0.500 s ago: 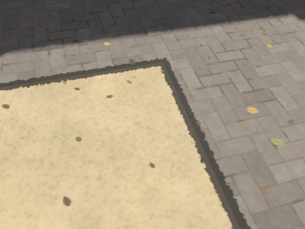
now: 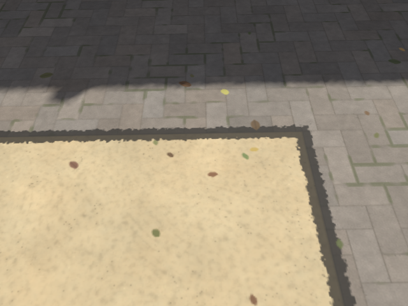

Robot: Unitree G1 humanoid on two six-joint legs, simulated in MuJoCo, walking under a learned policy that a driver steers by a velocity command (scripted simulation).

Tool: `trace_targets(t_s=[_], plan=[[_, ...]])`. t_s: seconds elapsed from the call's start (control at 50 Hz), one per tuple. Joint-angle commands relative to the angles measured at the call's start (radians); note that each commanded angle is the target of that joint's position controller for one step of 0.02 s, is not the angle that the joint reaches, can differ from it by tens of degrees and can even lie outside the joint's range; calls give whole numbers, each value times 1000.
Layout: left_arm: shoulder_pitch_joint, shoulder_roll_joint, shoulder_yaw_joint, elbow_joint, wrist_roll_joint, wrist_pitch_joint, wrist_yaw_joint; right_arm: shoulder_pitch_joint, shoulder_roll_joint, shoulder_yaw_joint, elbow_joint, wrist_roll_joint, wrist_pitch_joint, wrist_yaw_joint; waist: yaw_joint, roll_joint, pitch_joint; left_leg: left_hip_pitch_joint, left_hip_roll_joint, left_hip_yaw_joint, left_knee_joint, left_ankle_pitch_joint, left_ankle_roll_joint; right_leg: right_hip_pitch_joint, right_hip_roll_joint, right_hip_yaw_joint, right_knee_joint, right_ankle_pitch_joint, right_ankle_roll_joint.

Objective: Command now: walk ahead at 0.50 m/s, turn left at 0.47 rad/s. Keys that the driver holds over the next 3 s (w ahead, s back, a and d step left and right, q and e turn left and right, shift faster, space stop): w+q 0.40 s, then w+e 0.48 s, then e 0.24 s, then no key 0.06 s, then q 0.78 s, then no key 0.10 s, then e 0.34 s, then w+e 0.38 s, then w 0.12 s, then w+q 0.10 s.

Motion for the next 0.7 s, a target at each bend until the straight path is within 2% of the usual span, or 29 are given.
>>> trace_targets(t_s=[0.02,0.08,0.14,0.18,0.2,0.22,0.24,0.26,0.28,0.3,0.32,0.34,0.36,0.38,0.42,0.48,0.52,0.56,0.64,0.7], plan=[[-98,143,30,-71,-4,-19,12,-23,-9,4,-67,-2,-11,18,-24,-100,36,37,20,10,-158,163,7,-58,-261,64,-146,271,-141],[-41,176,40,-42,-16,-4,17,-129,-1,11,-114,-2,-11,38,18,-83,67,22,13,52,-276,173,31,24,-295,29,-137,266,-131],[-11,200,50,-19,-33,20,18,-184,-18,6,-159,-2,-7,54,25,-89,79,-1,-4,87,-338,77,67,139,-328,1,-78,347,-108],[-21,228,58,-19,-40,35,22,-156,-45,-9,-173,-5,-2,58,-9,-120,35,91,-59,144,-351,-29,104,177,-329,-30,39,636,-84],[-29,241,61,-21,-43,43,26,-87,-72,-25,-163,-5,2,57,-54,-135,-17,194,-102,175,-352,-75,127,177,-319,-48,160,791,-71],[-44,238,58,-26,-47,51,29,57,-114,-52,-129,-2,5,50,-138,-120,-92,393,-154,195,-408,-41,160,120,-285,-79,357,845,-44],[-29,206,44,-37,-32,47,34,228,-188,-88,-85,2,14,32,-212,-50,-185,701,-120,81,-431,-4,207,-95,-244,-82,639,639,1],[60,56,-4,-97,10,24,21,208,-310,-107,-88,11,10,21,-95,240,-247,1024,145,-479,-516,-156,385,-565,-45,-33,1010,-283,71],[-15,114,-3,-105,-18,-15,8,232,-241,-82,-131,1,-9,27,-154,130,-407,1097,233,-776,-674,-277,447,-673,-1,224,1141,-407,63],[-119,172,13,-137,-57,-34,-1,204,-179,-63,-119,-9,-24,32,-173,64,-276,1025,209,-638,-699,-213,388,-757,-50,247,1136,-314,40],[-140,157,5,-145,-51,-46,3,154,-157,-57,-119,-7,-31,31,-134,3,-183,887,166,-512,-691,-121,354,-739,-92,240,1055,-228,24],[-140,155,8,-135,-25,-48,11,84,-128,-48,-130,-8,-32,28,-90,-40,-125,751,129,-418,-693,-10,327,-680,-125,239,964,-174,28],[-122,166,16,-129,-13,-39,13,40,-101,-37,-148,-19,-33,24,-54,-23,-106,654,101,-357,-712,85,318,-603,-147,247,913,-137,32],[-109,165,18,-128,-9,-26,11,20,-97,-35,-158,-24,-33,21,-35,-13,-97,597,86,-336,-734,127,319,-560,-149,246,880,-119,42],[-88,135,11,-115,-2,-5,9,20,-99,-34,-148,-20,-39,12,-19,-21,-85,532,76,-260,-756,224,325,-536,-149,218,804,-81,73],[-156,92,-9,-120,-5,8,6,56,-106,-31,-112,-21,-45,-2,-52,-3,-43,496,42,-136,-787,264,288,-543,-154,192,614,112,99],[-218,82,-16,-128,-14,6,-1,77,-110,-28,-92,-21,-47,-4,-85,10,-24,495,22,-80,-798,204,253,-519,-143,181,484,256,92],[-271,80,-21,-138,-25,3,-9,101,-121,-27,-70,-22,-51,-2,-114,14,-1,512,37,-64,-817,123,239,-503,-129,169,394,348,77],[-341,97,-19,-170,-36,-1,-29,140,-132,-31,-19,-22,-50,3,-142,1,49,671,107,-55,-804,124,229,-594,-116,180,313,302,29],[-343,101,-18,-190,-35,-3,-50,142,-142,-38,4,-18,-35,-5,-128,4,49,783,146,-26,-740,280,205,-621,-91,175,287,169,-14]])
